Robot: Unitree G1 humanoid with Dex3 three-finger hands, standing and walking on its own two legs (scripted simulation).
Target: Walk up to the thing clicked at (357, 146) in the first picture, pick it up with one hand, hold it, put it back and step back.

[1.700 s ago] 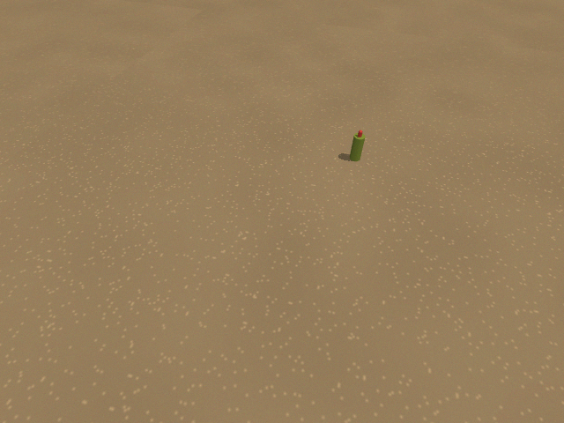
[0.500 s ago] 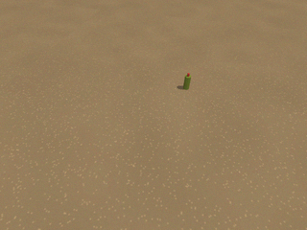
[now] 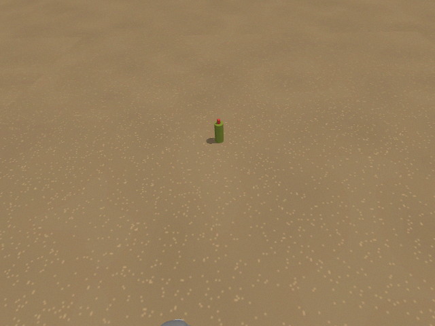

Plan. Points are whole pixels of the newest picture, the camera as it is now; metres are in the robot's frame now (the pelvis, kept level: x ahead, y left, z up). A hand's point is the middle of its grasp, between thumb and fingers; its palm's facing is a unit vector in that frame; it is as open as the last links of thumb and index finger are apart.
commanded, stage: walk up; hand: left
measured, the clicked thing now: (219, 130) +1.47 +0.10 -0.68
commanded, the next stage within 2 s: none
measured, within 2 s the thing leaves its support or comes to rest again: neither
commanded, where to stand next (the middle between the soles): +1.09 -0.06 m, yaw -7 degrees
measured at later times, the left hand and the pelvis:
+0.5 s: hand (120, 229) +0.39 +0.29 -0.14, palm faces -0.18 -0.92 -0.34, open 7.4 cm; pelvis +0.25 +0.03 +0.00, yaw -6 degrees
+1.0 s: hand (156, 177) +0.56 +0.23 -0.13, palm faces -0.13 -0.92 -0.38, open 7.4 cm; pelvis +0.48 -0.03 +0.00, yaw -7 degrees
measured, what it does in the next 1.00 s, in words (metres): walks ahead: left foot, then right foot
